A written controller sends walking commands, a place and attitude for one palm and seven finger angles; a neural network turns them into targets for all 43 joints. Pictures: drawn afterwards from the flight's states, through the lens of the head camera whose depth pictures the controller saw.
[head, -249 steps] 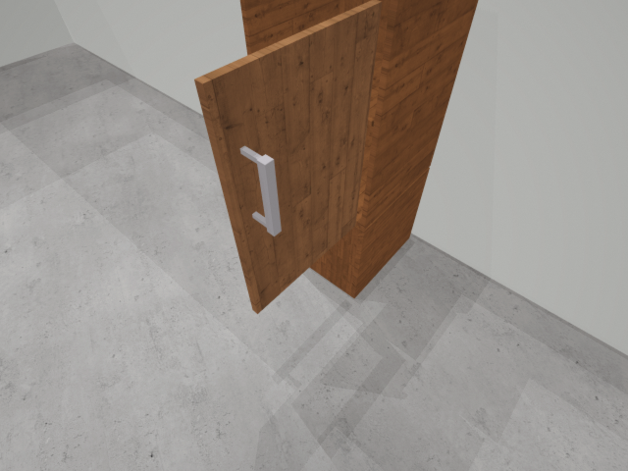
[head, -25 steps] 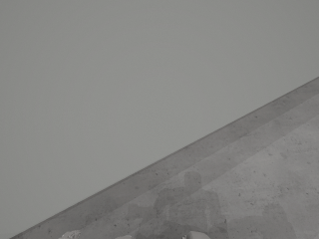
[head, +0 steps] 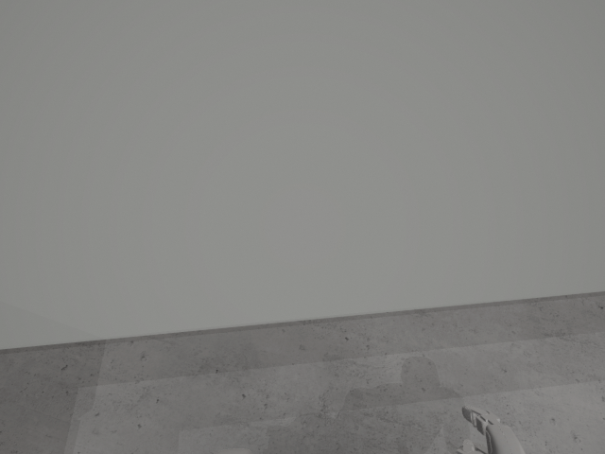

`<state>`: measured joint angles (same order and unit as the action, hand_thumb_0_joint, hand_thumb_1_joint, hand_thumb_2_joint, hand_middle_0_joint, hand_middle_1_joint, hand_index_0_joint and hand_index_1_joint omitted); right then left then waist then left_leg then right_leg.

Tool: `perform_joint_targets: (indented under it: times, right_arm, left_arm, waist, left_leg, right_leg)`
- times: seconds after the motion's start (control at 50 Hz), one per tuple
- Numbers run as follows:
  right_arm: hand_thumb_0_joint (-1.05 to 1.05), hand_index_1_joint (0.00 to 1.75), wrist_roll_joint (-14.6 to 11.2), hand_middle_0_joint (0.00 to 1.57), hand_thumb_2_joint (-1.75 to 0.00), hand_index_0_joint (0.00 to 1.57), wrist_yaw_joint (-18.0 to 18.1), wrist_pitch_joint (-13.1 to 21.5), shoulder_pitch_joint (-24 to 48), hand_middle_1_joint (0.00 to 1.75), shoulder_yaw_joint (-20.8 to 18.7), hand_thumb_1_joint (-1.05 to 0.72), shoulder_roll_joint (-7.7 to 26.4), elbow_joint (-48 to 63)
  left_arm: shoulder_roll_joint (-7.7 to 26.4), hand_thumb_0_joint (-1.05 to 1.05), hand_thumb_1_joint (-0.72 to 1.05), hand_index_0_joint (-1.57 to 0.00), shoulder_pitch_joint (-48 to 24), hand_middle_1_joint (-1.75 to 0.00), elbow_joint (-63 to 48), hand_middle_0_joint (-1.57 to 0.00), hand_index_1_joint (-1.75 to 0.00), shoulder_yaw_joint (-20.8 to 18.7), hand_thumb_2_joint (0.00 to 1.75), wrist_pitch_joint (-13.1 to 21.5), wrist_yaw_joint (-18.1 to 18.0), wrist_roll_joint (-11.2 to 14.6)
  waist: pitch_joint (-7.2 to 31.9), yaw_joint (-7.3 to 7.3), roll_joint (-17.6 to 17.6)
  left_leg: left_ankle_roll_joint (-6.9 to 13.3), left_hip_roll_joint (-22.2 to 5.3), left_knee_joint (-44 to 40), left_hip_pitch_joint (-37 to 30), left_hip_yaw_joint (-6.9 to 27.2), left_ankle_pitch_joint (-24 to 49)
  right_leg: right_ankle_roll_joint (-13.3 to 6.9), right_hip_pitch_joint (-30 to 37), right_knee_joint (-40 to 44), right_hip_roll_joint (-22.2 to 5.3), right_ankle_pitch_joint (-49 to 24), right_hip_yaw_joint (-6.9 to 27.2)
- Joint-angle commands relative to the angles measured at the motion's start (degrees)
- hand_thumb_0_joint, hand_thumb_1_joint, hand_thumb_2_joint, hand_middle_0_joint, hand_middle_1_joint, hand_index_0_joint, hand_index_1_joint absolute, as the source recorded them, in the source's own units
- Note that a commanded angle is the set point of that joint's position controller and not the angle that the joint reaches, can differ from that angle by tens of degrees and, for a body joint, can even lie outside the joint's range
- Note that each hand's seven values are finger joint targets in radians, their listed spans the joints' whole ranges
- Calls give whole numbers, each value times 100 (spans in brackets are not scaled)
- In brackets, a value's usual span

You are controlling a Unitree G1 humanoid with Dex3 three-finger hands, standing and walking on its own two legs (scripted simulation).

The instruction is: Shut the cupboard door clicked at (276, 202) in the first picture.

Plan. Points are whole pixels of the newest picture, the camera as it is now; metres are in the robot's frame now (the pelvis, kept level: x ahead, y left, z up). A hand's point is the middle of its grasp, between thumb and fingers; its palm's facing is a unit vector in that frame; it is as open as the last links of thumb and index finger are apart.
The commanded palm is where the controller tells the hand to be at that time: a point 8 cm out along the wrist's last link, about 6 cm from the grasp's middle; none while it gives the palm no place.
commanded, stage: turn to face it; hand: left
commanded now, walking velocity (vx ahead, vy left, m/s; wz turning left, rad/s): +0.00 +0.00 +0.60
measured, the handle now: out of the picture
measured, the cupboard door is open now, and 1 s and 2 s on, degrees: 89 89 89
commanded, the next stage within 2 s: none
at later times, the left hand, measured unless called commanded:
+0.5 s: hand out of the picture +0.05 +0.16 -0.14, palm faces +0.29 -0.92 -0.26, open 7.4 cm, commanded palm none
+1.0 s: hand out of the picture +0.04 +0.15 -0.14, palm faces +0.56 -0.77 -0.31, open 7.4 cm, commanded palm none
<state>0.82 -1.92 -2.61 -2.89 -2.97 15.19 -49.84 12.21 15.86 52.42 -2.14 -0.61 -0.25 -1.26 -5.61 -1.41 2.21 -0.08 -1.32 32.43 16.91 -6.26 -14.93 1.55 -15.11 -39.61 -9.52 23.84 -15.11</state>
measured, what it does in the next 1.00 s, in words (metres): steps to the right, turning left: right foot, then left foot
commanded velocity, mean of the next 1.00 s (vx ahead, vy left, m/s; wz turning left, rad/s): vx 0.00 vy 0.00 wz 0.60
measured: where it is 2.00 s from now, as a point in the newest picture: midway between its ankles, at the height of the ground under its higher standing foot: outside the picture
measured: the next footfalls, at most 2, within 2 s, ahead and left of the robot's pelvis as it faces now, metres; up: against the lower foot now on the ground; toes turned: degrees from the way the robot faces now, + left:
right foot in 0.30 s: +0.09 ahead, -0.16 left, +0.00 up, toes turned +7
left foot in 0.60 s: +0.01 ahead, +0.08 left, +0.00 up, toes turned +29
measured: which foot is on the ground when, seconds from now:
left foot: down 0.00-0.28, up 0.30-0.58, down 0.60-0.92, up 0.94-1.00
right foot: up 0.00-0.28, down 0.30-0.60, up 0.62-0.90, down 0.92-1.00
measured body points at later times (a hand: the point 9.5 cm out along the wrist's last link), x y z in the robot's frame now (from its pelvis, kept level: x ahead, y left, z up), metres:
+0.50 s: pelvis +0.03 -0.05 +0.01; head +0.09 -0.04 +0.46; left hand +0.03 +0.21 -0.12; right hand +0.19 -0.28 -0.14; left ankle -0.04 +0.07 -0.67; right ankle +0.05 -0.17 -0.72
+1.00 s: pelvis +0.07 -0.08 +0.00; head +0.13 -0.07 +0.45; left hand +0.01 +0.19 -0.11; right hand +0.29 -0.25 -0.16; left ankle -0.03 +0.03 -0.68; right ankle +0.13 -0.17 -0.73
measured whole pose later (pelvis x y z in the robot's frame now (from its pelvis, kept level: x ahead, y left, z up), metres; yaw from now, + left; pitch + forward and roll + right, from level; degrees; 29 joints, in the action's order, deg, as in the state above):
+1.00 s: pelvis +0.07 -0.08 +0.00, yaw +37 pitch +1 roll +1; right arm 0.8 -0.6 -4.1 -9.5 -4.7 15.0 -53.6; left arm 12.0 8.4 48.8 -2.2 -0.2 -0.8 -1.3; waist -5.7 1.0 -2.6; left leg -2.4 0.9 53.7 24.3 4.0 -27.7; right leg -0.9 -17.1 -35.7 -3.6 18.9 -5.6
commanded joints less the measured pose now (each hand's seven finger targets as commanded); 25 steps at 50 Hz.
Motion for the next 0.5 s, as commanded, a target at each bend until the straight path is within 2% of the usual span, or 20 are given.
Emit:
perform_joint_targets:
  times: [0.0,0.02,0.04,0.06,0.1,0.14,0.18,0.22,0.24,0.26,0.28,0.3,0.32,0.34,0.36,0.38,0.4,0.46,0.48]
  right_arm:
    - [0,30,16,20,-90,20,169,113,-1444,30,-428,-90,1531,44]
    - [0,30,38,20,-90,20,245,134,-1216,30,-417,-90,1412,95]
    - [0,30,42,20,-90,20,262,127,-807,30,-372,-90,1240,183]
    - [0,30,47,20,-90,20,262,138,-520,30,-329,-90,1113,240]
    - [0,30,57,20,-90,20,248,146,-357,30,-309,-90,1063,287]
    - [0,30,78,20,-90,20,224,125,-324,30,-342,-90,1065,276]
    - [0,30,79,20,-90,20,210,83,-286,30,-371,-90,1103,287]
    - [0,30,51,20,-90,20,200,46,-121,30,-398,-90,1065,353]
    - [0,30,10,20,-90,20,182,48,-78,30,-387,-90,898,402]
    - [0,30,-43,20,-90,20,139,60,-220,30,-335,-90,482,509]
    - [0,30,-15,20,-90,20,105,68,-77,30,-315,-90,431,624]
    - [0,30,-6,20,-90,20,112,18,-99,30,-350,-90,504,591]
    - [0,30,-6,20,-90,20,96,-13,-115,30,-333,-90,449,466]
    - [0,30,7,20,-90,20,57,-32,-225,30,-314,-90,434,355]
    - [0,30,4,20,-90,20,18,-53,-276,30,-278,-90,324,292]
    - [0,30,-6,20,-90,20,-2,-59,-283,30,-239,-90,251,268]
    - [0,30,-27,20,-90,20,-23,-55,-237,30,-216,-90,172,258]
    - [0,30,-46,20,-90,20,-34,11,-77,30,-132,-90,73,288]
    - [0,30,-53,20,-90,20,-27,34,-124,30,-126,-90,75,294]
  left_arm:
    - [817,0,90,-20,-804,-30,-874,-20,-30,-229,90,-38,-99,1]
    - [700,0,90,-20,-903,-30,-777,-20,-30,-256,90,-39,-103,17]
    - [731,0,90,-20,-817,-30,-675,-20,-30,-275,90,-72,-79,26]
    - [728,0,90,-20,-629,-30,-577,-20,-30,-285,90,-106,-41,20]
    - [663,0,90,-20,-464,-30,-510,-20,-30,-288,90,-127,-2,31]
    - [612,0,90,-20,-482,-30,-541,-20,-30,-274,90,-121,5,41]
    - [587,0,90,-20,-364,-30,-536,-20,-30,-270,90,-83,2,49]
    - [648,0,90,-20,27,-30,-477,-20,-30,-299,90,-21,-2,48]
    - [840,0,90,-20,288,-30,-456,-20,-30,-359,90,46,-28,21]
    - [1372,0,90,-20,470,-30,-453,-20,-30,-468,90,125,-91,-77]
    - [1688,0,90,-20,394,-30,-525,-20,-30,-456,90,106,-106,-73]
    - [1443,0,90,-20,195,-30,-574,-20,-30,-447,90,119,-165,-56]
    - [1304,0,90,-20,-133,-30,-629,-20,-30,-392,90,104,-176,-45]
    - [1084,0,90,-20,-463,-30,-694,-20,-30,-329,90,91,-177,-41]
    - [976,0,90,-20,-576,-30,-750,-20,-30,-285,90,95,-169,-46]
    - [968,0,90,-20,-578,-30,-747,-20,-30,-282,90,109,-166,-57]
    - [996,0,90,-20,-498,-30,-707,-20,-30,-305,90,116,-170,-72]
    - [1215,0,90,-20,-98,-30,-550,-20,-30,-373,90,112,-165,-69]
    - [1268,0,90,-20,-44,-30,-511,-20,-30,-395,90,111,-159,-65]
  waist:
    - [1355,770,-1148]
    - [1170,674,-1371]
    - [911,483,-1416]
    - [824,294,-1231]
    - [786,172,-1192]
    - [731,183,-1182]
    - [698,144,-1252]
    - [749,-69,-1167]
    - [817,-219,-665]
    - [959,-281,964]
    - [874,-358,1749]
    - [881,-225,1453]
    - [718,-66,1467]
    - [605,107,1323]
    - [597,183,1140]
    - [602,187,1114]
    - [624,128,1063]
    - [800,-105,1017]
    - [867,-100,961]
  left_leg:
    - [1513,-2424,-909,-1974,2757,3784]
    - [1394,-2108,-958,-1596,2573,3467]
    - [1182,-1769,-1034,-1123,2181,3048]
    - [983,-1467,-1065,-905,1812,2763]
    - [839,-1206,-1076,-638,1585,2268]
    - [808,-1104,-1074,-328,1639,1823]
    - [765,-1040,-974,-23,1869,1533]
    - [605,-865,-651,465,1927,1102]
    - [342,-514,-156,855,1741,565]
    - [-96,224,1154,1776,964,-856]
    - [-209,415,2713,1851,721,-2234]
    - [-163,131,3541,1747,994,-2027]
    - [-215,-11,4010,1818,970,-1683]
    - [-275,-142,4060,1721,864,-1347]
    - [-332,-133,3774,1504,695,-1201]
    - [-371,-125,3297,1362,542,-1194]
    - [-387,-104,2733,1218,400,-1212]
    - [-358,32,1464,913,67,-1240]
    - [-329,61,1083,790,2,-1156]
  right_leg:
    - [332,-2153,-2732,164,1298,1324]
    - [361,-2186,-2827,181,1025,1470]
    - [360,-1976,-2768,188,643,1561]
    - [361,-1775,-2644,259,313,1520]
    - [352,-1372,-2041,395,165,1389]
    - [320,-890,-1220,559,185,1243]
    - [296,-381,-481,755,16,1105]
    - [270,444,521,866,-660,1008]
    - [222,1033,1387,606,-1016,1225]
    - [-211,1659,2238,-865,-1121,2794]
    - [-860,1098,2431,-1923,-1673,3630]
    - [-1088,721,2344,-1906,-1726,3444]
    - [-1061,569,2217,-1555,-1845,3070]
    - [-937,428,2065,-1258,-2190,2294]
    - [-816,306,1980,-1032,-2544,1785]
    - [-763,392,1902,-957,-2874,1511]
    - [-727,583,1823,-939,-3159,1324]
    - [-776,1144,1463,-1064,-3915,1189]
    - [-771,1247,1319,-1114,-4064,1165]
